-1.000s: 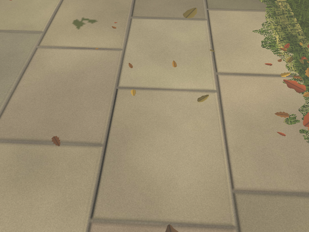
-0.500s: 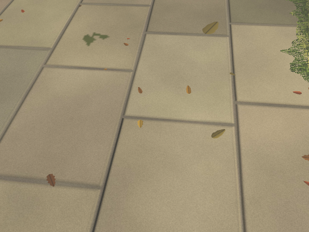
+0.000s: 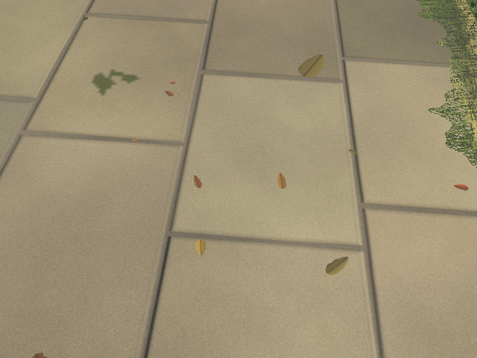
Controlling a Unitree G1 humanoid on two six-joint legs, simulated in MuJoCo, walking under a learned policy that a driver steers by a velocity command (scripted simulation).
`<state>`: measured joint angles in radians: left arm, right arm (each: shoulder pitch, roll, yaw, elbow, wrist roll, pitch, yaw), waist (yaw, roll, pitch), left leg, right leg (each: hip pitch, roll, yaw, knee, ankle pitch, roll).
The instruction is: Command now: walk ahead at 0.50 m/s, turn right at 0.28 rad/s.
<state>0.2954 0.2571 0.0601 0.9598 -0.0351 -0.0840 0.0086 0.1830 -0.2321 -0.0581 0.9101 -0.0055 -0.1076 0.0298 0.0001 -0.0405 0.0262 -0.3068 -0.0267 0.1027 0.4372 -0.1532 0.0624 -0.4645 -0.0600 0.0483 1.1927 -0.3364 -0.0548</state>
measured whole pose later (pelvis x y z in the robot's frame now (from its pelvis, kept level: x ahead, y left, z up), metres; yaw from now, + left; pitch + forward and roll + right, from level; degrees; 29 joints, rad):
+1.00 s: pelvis +0.56 -0.12 -0.01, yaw -27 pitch +2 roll +1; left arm 0.35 0.27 0.07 0.82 -0.02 -0.06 0.01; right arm 0.09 -0.26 -0.06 0.78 0.01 -0.13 0.04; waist 0.03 -0.02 0.01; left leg -0.44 -0.05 0.02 0.54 -0.14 0.04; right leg -0.22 0.07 0.14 0.99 -0.48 -0.05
